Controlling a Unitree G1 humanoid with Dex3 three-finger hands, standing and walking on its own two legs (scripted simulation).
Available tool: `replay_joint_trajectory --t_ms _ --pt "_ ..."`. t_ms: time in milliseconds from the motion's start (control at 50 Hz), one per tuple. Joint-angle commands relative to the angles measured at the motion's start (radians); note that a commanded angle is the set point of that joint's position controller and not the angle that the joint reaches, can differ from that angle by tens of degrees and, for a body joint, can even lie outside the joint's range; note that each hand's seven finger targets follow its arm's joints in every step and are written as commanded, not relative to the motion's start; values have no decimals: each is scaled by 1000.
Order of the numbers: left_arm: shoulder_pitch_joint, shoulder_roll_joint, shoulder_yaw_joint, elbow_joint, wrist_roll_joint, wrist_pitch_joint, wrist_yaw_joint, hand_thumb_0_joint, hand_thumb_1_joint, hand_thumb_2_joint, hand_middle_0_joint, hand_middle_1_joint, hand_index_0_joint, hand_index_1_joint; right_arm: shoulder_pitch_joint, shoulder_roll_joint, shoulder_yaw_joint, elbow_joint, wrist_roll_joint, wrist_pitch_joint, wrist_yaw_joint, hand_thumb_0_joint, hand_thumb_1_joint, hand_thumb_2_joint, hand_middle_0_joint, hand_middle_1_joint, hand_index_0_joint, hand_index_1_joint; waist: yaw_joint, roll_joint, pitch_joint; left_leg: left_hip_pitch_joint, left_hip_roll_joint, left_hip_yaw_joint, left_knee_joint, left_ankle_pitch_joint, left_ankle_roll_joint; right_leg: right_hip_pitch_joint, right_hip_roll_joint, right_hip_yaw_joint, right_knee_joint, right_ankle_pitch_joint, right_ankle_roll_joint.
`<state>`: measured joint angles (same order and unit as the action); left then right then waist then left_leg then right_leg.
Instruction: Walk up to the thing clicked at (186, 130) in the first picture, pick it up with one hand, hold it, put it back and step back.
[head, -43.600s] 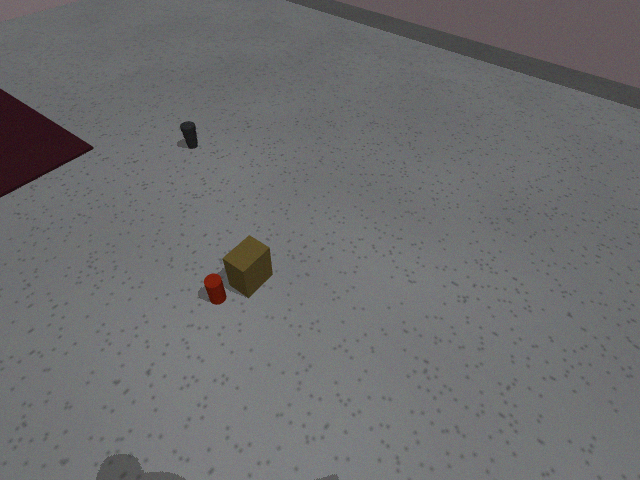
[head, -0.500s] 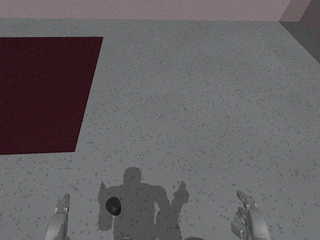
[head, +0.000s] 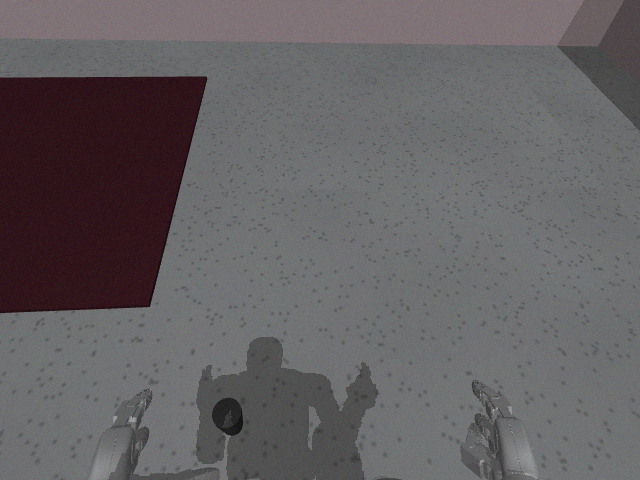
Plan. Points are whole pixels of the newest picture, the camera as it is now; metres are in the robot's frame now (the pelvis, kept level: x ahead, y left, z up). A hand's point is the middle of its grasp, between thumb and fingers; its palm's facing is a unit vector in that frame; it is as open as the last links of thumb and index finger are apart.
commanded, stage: stand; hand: left
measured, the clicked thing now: (230, 419) +0.38 +0.22 -0.66
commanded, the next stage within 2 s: none
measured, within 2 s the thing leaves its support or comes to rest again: neither
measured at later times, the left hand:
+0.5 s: hand out of the picture +0.06 +0.24 -0.11, palm faces +0.00 -0.94 -0.35, open 7.4 cm
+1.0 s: hand out of the picture +0.02 +0.25 -0.10, palm faces +0.00 -0.94 -0.35, open 7.4 cm
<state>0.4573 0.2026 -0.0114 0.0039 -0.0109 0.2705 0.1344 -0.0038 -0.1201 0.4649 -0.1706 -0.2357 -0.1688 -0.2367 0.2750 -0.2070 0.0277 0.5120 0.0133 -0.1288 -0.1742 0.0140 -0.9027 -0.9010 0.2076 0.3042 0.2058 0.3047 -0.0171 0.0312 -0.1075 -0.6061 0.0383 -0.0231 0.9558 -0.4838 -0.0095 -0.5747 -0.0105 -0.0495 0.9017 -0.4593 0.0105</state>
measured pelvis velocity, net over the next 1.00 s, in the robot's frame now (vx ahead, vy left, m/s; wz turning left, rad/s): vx -0.02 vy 0.00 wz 0.00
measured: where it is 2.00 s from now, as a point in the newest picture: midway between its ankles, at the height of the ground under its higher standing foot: outside the picture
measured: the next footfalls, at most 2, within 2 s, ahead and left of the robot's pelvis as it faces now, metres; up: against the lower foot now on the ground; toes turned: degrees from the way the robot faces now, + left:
none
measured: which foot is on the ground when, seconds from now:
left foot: down 0.00-1.00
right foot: down 0.00-1.00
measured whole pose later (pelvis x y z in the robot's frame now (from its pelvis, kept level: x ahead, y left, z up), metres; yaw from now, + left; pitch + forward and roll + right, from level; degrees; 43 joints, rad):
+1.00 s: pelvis -0.02 +0.00 +0.06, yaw +0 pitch -4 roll +0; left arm 0.15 0.32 0.00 1.14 0.02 -0.01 0.01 0.01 0.91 0.89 -0.20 -0.30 -0.20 -0.30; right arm 0.15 -0.32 -0.01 1.13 -0.02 0.00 -0.01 0.01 -0.91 -0.90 0.21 0.30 0.20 0.30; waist 0.01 0.01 0.05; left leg -0.14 0.00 0.01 0.37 -0.17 0.00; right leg -0.14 -0.04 -0.03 0.38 -0.18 0.02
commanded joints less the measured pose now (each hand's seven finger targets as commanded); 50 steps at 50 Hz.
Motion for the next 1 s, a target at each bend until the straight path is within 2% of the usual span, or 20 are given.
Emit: replay_joint_trajectory --t_ms 0,20,40,60,80,100,120,160,200,240,260,280,400,500,580,680,720,820,860,980 --pt "-23 114 67 -206 8 -53 12 0 558 900 -200 -300 -200 -300 -58 -117 -53 -159 -4 -56 -11 0 -900 -900 200 300 200 300 3 5 -97 76 -29 14 -154 246 14 57 28 -17 -144 217 -16" --pt "-19 94 49 -191 9 -52 10 0 638 900 -200 -300 -200 -300 -61 -115 -50 -160 -5 -58 -11 0 -900 -900 200 300 200 300 -5 3 -100 81 -26 10 -157 251 12 54 31 -21 -134 219 -17" --pt "-218 222 99 160 98 -169 -38 0 718 900 -200 -300 -200 -300 -123 -257 -91 67 -120 12 48 0 -900 -900 200 300 200 300 29 -56 46 141 24 -58 -212 381 57 130 -51 80 -150 276 -76" --pt "-170 231 107 260 113 -216 -62 0 798 900 -200 -300 -200 -300 -99 -249 -101 104 -127 42 77 0 -900 -900 200 300 200 300 36 -88 -25 171 18 -19 -185 425 72 186 -67 97 -166 338 -97" --pt "-172 238 103 302 110 -243 -73 0 878 900 -200 -300 -200 -300 -95 -236 -99 113 -121 55 91 0 -900 -900 200 300 200 300 28 -98 -39 186 13 -14 -189 438 76 205 -73 119 -171 372 -109" --pt "-176 251 96 322 98 -261 -86 0 899 900 -200 -300 -200 -300 -105 -241 -100 115 -112 65 102 0 -900 -900 200 300 200 300 24 -85 -11 186 10 -30 -219 393 82 182 -75 124 -195 341 -105" --pt "-189 250 90 361 82 -276 -95 0 899 900 -200 -300 -200 -300 -107 -232 -97 125 -95 64 116 0 -900 -900 200 300 200 300 24 -42 -20 222 10 -31 -247 366 85 199 -78 125 -198 316 -98" --pt "-216 252 88 436 65 -288 -104 0 899 900 -200 -300 -200 -300 -108 -237 -102 154 -71 65 139 0 -900 -900 200 300 200 300 34 -33 -16 245 9 -37 -285 318 76 217 -81 123 -219 283 -86" --pt "-232 251 87 508 54 -294 -107 0 899 900 -200 -300 -200 -300 -131 -240 -110 183 -64 69 148 0 -900 -900 200 300 200 300 42 -23 -22 261 17 -59 -322 266 77 228 -75 110 -239 241 -75" --pt "-255 257 82 579 57 -302 -105 0 899 900 -200 -300 -200 -300 -142 -235 -106 221 -66 71 153 0 -900 -900 200 300 200 300 38 -16 -3 281 22 -64 -354 269 72 245 -76 106 -266 249 -70" --pt "-271 260 83 604 57 -306 -105 0 899 900 -200 -300 -200 -300 -138 -238 -105 235 -68 73 154 0 -900 -900 200 300 200 300 34 -5 5 271 25 -69 -374 277 70 269 -77 106 -276 263 -65" --pt "-271 261 80 631 57 -307 -105 0 899 900 -200 -300 -200 -300 -146 -242 -106 251 -68 77 156 0 -900 -900 200 300 200 300 36 -5 34 268 25 -68 -398 229 68 257 -78 107 -306 224 -65" --pt "-291 278 73 777 47 -313 -99 0 899 900 -200 -300 -200 -300 -132 -256 -102 346 -56 90 156 0 -900 -900 200 300 200 300 25 -33 72 329 34 -76 -462 318 56 331 -98 115 -397 314 -57" --pt "-291 292 64 882 36 -308 -98 0 899 900 -200 -300 -200 -300 -129 -277 -95 424 -50 96 153 0 -900 -900 200 300 200 300 26 -31 91 393 45 -79 -540 342 44 377 -105 120 -467 317 -49" --pt "-303 300 60 949 37 -301 -100 0 899 900 -200 -300 -200 -300 -152 -292 -92 467 -46 103 153 0 -900 -900 200 300 200 300 30 -13 137 382 55 -94 -628 234 39 398 -94 108 -514 240 -37" --pt "-318 307 56 1007 37 -306 -103 0 899 900 -200 -300 -200 -300 -150 -291 -87 512 -42 104 153 0 -900 -900 200 300 200 300 27 -27 130 413 57 -85 -649 281 34 426 -108 115 -557 262 -32" --pt "-327 313 56 1027 35 -304 -104 0 899 900 -200 -300 -200 -300 -147 -287 -84 526 -42 105 154 0 -900 -900 200 300 200 300 26 -29 161 404 54 -83 -666 252 29 416 -105 116 -573 227 -29" --pt "-330 312 52 1061 36 -305 -108 0 899 900 -200 -300 -200 -300 -160 -293 -82 551 -39 105 157 0 -900 -900 200 300 200 300 32 -26 150 422 58 -84 -680 249 28 428 -108 116 -593 233 -25" --pt "-339 316 53 1071 36 -301 -108 0 899 900 -200 -300 -200 -300 -159 -295 -82 558 -39 107 157 0 -900 -900 200 300 200 300 27 -28 160 415 58 -85 -691 215 26 413 -104 115 -602 197 -24" --pt "-349 319 49 1089 35 -305 -108 0 899 900 -200 -300 -200 -300 -165 -303 -80 572 -36 107 158 0 -900 -900 200 300 200 300 24 -38 135 447 62 -76 -678 270 28 425 -115 124 -620 229 -23"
